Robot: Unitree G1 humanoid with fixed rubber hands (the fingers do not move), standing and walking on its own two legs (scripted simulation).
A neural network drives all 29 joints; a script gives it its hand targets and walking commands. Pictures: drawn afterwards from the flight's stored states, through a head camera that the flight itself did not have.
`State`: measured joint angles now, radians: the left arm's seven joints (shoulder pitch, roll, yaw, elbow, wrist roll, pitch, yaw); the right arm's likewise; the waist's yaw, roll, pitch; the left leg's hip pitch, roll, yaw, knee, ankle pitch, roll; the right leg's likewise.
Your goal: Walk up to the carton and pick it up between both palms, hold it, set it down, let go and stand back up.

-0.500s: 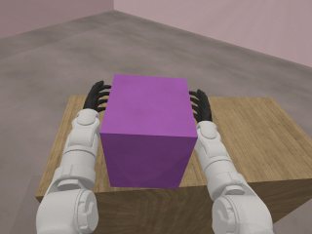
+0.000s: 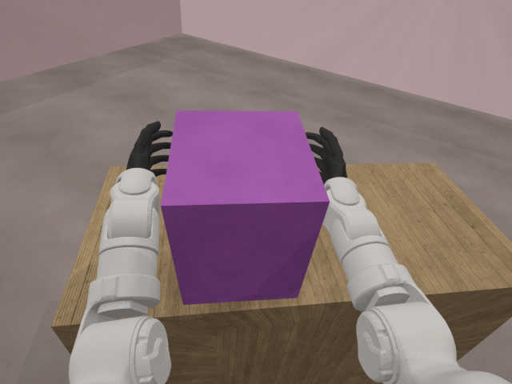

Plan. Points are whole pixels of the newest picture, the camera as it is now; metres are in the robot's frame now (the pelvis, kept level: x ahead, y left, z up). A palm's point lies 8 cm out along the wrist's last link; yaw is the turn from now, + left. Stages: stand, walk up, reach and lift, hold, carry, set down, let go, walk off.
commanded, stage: reach and lift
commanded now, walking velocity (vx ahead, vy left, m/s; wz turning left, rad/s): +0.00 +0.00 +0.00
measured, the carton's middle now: (239, 208) +0.39 +0.00 +0.11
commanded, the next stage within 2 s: hold in 1.42 s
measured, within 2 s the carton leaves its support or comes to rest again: neither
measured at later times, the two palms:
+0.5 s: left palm (140, 164) +0.38 +0.15 +0.21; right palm (341, 165) +0.38 -0.15 +0.21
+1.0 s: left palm (136, 152) +0.37 +0.15 +0.23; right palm (345, 150) +0.38 -0.15 +0.24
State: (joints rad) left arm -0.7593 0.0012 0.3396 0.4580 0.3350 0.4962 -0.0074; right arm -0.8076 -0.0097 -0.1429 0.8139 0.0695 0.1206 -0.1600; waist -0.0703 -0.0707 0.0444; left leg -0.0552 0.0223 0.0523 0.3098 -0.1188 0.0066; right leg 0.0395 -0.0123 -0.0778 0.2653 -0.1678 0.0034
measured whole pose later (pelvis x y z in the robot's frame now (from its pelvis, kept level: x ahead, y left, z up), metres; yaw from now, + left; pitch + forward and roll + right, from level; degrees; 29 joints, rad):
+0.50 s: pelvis +0.00 -0.01 +0.00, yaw +1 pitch -9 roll -1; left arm -0.70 -0.01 0.34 0.21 0.33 0.70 -0.03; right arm -0.80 -0.05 -0.02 0.65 0.20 0.29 -0.19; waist -0.11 -0.05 0.04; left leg -0.03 0.02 0.03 0.32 -0.13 0.00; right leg 0.07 -0.01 -0.09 0.27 -0.18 0.00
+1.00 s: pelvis +0.00 +0.00 +0.00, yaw +1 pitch -9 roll -1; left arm -0.76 -0.01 0.35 0.22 0.34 0.77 -0.02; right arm -0.88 -0.07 -0.03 0.68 0.22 0.36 -0.18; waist -0.11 -0.04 0.00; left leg -0.05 0.02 0.03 0.33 -0.13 0.00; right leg 0.05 -0.01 -0.08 0.28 -0.18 0.00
